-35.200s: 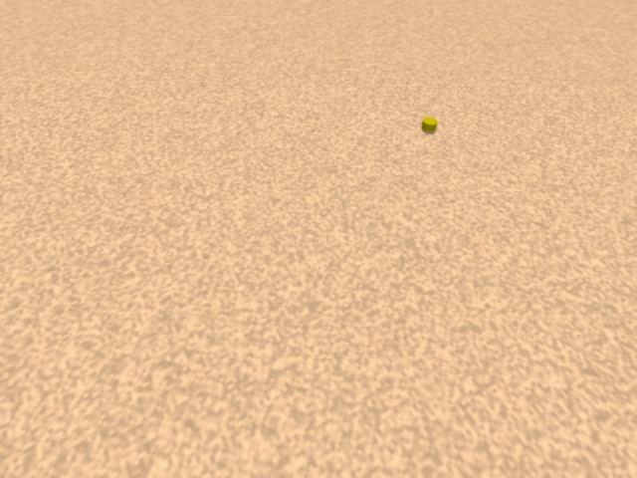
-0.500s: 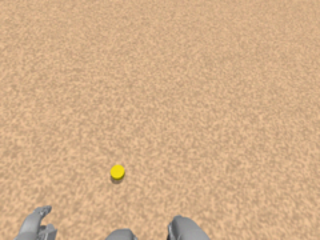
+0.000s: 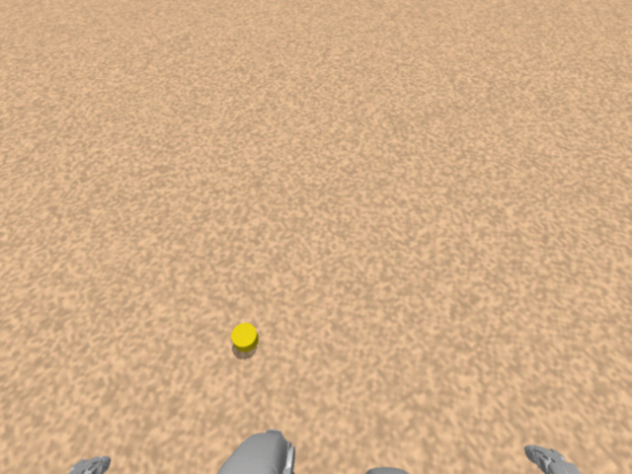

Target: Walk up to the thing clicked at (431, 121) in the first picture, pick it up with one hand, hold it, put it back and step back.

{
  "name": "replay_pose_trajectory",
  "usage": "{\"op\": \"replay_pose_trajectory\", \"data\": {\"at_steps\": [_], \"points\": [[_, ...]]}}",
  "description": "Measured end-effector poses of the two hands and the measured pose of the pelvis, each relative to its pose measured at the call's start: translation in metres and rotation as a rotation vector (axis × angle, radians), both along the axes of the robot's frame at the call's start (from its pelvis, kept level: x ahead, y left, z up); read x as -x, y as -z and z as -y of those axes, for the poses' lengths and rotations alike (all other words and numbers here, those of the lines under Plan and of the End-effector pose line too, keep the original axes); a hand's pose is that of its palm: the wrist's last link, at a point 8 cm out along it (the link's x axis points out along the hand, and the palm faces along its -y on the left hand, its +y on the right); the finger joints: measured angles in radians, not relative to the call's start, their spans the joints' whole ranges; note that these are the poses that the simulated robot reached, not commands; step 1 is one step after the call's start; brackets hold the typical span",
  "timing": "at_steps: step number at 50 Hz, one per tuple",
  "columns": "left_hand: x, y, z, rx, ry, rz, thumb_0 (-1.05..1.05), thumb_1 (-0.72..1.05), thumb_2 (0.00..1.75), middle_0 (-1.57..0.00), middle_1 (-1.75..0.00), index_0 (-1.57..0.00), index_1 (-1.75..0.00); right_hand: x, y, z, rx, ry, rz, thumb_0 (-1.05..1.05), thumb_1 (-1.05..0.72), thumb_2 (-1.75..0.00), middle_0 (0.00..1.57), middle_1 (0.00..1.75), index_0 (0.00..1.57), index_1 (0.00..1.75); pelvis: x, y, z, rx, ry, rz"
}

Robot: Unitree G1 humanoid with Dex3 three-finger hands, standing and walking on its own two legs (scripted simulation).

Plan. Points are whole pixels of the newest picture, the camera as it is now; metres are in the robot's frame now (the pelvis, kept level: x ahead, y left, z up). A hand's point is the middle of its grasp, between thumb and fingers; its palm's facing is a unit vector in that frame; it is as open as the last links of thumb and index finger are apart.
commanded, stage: step back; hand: left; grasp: from above
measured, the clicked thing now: (245, 337) +0.56 +0.27 -0.74
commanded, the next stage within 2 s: none
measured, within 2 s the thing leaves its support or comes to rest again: neither
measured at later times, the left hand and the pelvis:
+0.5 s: hand out of the picture -0.05 +0.28 -0.14, palm faces +0.10 -0.94 -0.34, open 7.4 cm; pelvis -0.15 +0.00 +0.01, yaw +5 degrees
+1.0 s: hand out of the picture -0.22 +0.24 -0.13, palm faces +0.06 -0.90 -0.43, open 7.4 cm; pelvis -0.32 -0.04 +0.00, yaw +6 degrees
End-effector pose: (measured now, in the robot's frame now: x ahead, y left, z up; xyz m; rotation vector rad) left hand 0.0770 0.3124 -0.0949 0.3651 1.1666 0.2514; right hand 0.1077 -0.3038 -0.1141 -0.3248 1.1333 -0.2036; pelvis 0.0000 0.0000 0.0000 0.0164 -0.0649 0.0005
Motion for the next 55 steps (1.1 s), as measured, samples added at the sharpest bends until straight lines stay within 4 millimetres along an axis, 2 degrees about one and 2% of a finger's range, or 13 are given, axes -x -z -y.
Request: {"op": "replay_pose_trajectory", "data": {"at_steps": [3, 8, 15, 18, 21, 25, 31, 36, 41, 46, 49, 52, 55], "points": [[0.017, -0.01, 0.005, -0.005, -0.019, 0.005, 0.01, 0.9, 0.9, -0.21, -0.3, -0.2, -0.3, 0.021, -0.007, 0.008, 0.004, -0.004, -0.022, 0.01, -0.9, -0.9, 0.2, 0.3, 0.2, 0.3, 0.013, -0.009, 0.003, -0.021, -0.008, -0.017], [0.027, -0.014, 0.007, -0.008, -0.013, 0.059, 0.01, 0.9, 0.9, -0.21, -0.3, -0.2, -0.3, 0.063, -0.008, 0.018, 0.046, -0.033, -0.09, 0.01, -0.9, -0.9, 0.2, 0.3, 0.2, 0.3, 0.042, -0.009, 0.003, -0.007, -0.046, -0.042], [0.055, 0.009, -0.003, 0.032, -0.017, 0.139, 0.01, 0.9, 0.9, -0.21, -0.3, -0.2, -0.3, 0.111, -0.004, 0.007, 0.091, -0.086, -0.135, 0.01, -0.9, -0.9, 0.2, 0.3, 0.2, 0.3, 0.093, 0.007, -0.006, 0.011, -0.115, -0.027], [0.08, 0.018, -0.006, 0.058, -0.035, 0.112, 0.01, 0.9, 0.9, -0.21, -0.3, -0.2, -0.3, 0.133, -0.011, -0.005, 0.083, -0.092, -0.123, 0.01, -0.9, -0.9, 0.2, 0.3, 0.2, 0.3, 0.113, 0.005, -0.009, -0.006, -0.099, -0.009], [0.106, 0.016, -0.006, 0.073, -0.055, 0.074, 0.01, 0.9, 0.9, -0.21, -0.3, -0.2, -0.3, 0.15, -0.022, -0.011, 0.083, -0.102, -0.111, 0.01, -0.9, -0.9, 0.2, 0.3, 0.2, 0.3, 0.127, -0.004, -0.009, 0.044, -0.117, -0.012], [0.144, 0.013, -0.009, 0.07, -0.082, 0.054, 0.01, 0.9, 0.9, -0.21, -0.3, -0.2, -0.3, 0.158, -0.032, -0.011, 0.088, -0.114, -0.078, 0.01, -0.9, -0.9, 0.2, 0.3, 0.2, 0.3, 0.148, -0.01, -0.004, 0.051, -0.09, -0.037], [0.205, 0.019, -0.005, 0.024, -0.07, -0.029, 0.01, 0.9, 0.9, -0.21, -0.3, -0.2, -0.3, 0.161, -0.031, 0.003, 0.088, -0.12, 0.04, 0.01, -0.9, -0.9, 0.2, 0.3, 0.2, 0.3, 0.19, -0.002, 0.01, 0.036, -0.038, -0.036], [0.247, 0.022, 0.017, -0.003, -0.048, -0.053, 0.01, 0.9, 0.9, -0.21, -0.3, -0.2, -0.3, 0.184, -0.011, 0.028, 0.059, -0.107, 0.097, 0.0, -0.9, -0.9, 0.2, 0.3, 0.2, 0.3, 0.232, 0.012, 0.029, 0.046, -0.016, -0.004], [0.291, 0.003, 0.04, 0.005, -0.048, -0.045, 0.01, 0.9, 0.9, -0.21, -0.3, -0.2, -0.3, 0.231, -0.005, 0.04, 0.021, -0.06, 0.046, 0.01, -0.9, -0.9, 0.2, 0.3, 0.2, 0.3, 0.261, 0.002, 0.04, -0.001, -0.019, -0.007], [0.308, -0.01, 0.041, -0.016, -0.049, -0.01, 0.01, 0.9, 0.9, -0.21, -0.3, -0.21, -0.3, 0.289, -0.006, 0.049, 0.029, -0.058, -0.029, 0.01, -0.9, -0.9, 0.2, 0.3, 0.2, 0.3, 0.289, -0.006, 0.041, -0.018, -0.049, -0.042], [0.31, -0.008, 0.035, -0.032, -0.036, 0.042, 0.01, 0.9, 0.9, -0.21, -0.3, -0.21, -0.3, 0.324, -0.001, 0.05, 0.051, -0.073, -0.092, 0.01, -0.9, -0.9, 0.2, 0.3, 0.2, 0.3, 0.311, -0.002, 0.041, -0.001, -0.081, -0.049], [0.315, 0.003, 0.026, -0.026, -0.039, 0.105, 0.01, 0.9, 0.9, -0.21, -0.3, -0.2, -0.3, 0.355, 0.004, 0.046, 0.076, -0.101, -0.136, 0.01, -0.9, -0.9, 0.2, 0.3, 0.2, 0.3, 0.336, 0.009, 0.039, 0.013, -0.123, -0.04], [0.331, 0.013, 0.026, 0.0, -0.057, 0.116, 0.01, 0.9, 0.9, -0.21, -0.3, -0.2, -0.3, 0.383, -0.001, 0.037, 0.071, -0.106, -0.157, 0.01, -0.9, -0.9, 0.2, 0.3, 0.2, 0.3, 0.36, 0.008, 0.041, -0.033, -0.106, -0.012]]}}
